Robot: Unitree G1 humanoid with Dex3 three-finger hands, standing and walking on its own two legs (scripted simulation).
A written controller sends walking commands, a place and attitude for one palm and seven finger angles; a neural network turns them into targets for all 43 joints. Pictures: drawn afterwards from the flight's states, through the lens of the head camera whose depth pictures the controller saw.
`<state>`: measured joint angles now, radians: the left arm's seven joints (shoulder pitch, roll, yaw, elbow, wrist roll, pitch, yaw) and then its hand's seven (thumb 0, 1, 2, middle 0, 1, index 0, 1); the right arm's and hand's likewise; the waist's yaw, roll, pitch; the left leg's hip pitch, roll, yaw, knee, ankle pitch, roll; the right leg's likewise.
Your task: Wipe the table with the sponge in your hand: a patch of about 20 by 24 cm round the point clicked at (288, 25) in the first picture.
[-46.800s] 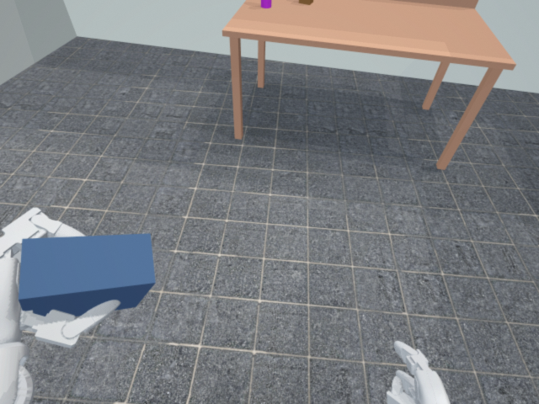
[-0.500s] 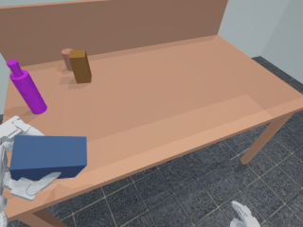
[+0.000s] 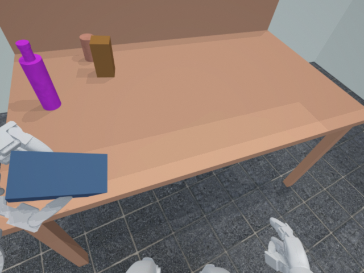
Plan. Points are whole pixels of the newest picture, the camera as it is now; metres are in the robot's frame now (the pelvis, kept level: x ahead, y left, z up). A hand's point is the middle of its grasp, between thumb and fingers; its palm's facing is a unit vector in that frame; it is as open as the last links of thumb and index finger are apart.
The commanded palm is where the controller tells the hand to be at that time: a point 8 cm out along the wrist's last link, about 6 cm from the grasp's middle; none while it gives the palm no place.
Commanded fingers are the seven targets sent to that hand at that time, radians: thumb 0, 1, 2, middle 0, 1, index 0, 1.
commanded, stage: step back with the hand held close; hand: left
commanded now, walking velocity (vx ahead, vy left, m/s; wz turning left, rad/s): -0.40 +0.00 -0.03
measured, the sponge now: (70, 178) +0.23 +0.20 +0.15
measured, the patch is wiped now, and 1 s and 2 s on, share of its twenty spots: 1.00 1.00 1.00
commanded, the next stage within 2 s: stop stepping back and stand still in 0.44 s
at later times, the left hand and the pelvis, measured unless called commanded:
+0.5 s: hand (6, 241) +0.13 +0.23 +0.19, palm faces +0.29 -0.88 -0.38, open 9.8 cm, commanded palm +0.07 +0.27 +0.20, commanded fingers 0.00 0.10 1.30 -1.20 -1.60 -1.20 -1.60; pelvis -0.11 +0.00 +0.00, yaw -3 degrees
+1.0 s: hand out of the picture -0.06 +0.22 +0.17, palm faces +0.35 -0.89 -0.30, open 9.8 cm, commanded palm -0.11 +0.26 +0.20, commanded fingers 0.00 0.10 1.30 -1.20 -1.60 -1.20 -1.60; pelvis -0.28 -0.01 +0.01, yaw -2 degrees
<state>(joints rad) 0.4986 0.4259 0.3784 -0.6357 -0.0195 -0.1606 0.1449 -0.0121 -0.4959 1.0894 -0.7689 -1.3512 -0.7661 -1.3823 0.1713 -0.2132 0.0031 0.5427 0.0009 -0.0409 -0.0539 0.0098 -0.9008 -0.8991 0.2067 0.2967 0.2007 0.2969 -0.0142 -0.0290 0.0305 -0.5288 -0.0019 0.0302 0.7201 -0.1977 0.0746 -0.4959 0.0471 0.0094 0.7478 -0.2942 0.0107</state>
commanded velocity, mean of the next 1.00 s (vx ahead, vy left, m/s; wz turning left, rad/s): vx -0.04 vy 0.02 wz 0.03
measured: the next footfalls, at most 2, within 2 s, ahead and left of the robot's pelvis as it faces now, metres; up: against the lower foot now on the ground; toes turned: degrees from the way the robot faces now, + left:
right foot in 0.24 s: -0.03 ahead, -0.17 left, +0.00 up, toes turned -2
left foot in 0.48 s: -0.03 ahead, +0.09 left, +0.00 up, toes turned -2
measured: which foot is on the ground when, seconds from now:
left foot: down 0.00-0.28, up 0.30-0.46, down 0.48-0.78, up 0.80-1.00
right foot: up 0.00-0.22, down 0.24-0.48, up 0.50-0.76, down 0.78-1.00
